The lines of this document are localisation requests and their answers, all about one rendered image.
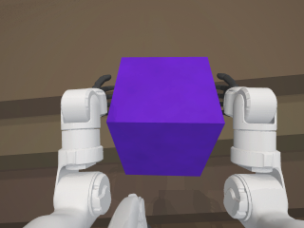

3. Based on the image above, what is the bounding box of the left robot upper arm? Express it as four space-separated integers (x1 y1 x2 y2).
23 171 111 228

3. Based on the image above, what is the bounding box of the left robot shin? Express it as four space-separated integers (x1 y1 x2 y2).
128 194 147 228

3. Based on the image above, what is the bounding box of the right robot upper arm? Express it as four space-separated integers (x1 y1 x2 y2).
223 174 304 228

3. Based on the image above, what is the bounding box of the carton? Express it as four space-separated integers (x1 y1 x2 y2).
106 57 225 177

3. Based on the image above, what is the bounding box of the robot left forearm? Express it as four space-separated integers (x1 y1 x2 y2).
53 87 107 208

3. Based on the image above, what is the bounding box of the left robot hand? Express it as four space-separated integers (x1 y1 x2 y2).
92 74 115 117

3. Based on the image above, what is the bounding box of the robot right forearm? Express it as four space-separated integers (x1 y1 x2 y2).
223 86 289 211

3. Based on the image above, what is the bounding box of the left robot thigh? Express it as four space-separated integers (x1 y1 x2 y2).
107 196 145 228

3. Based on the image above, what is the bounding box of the right robot hand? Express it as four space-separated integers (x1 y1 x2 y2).
215 73 239 117

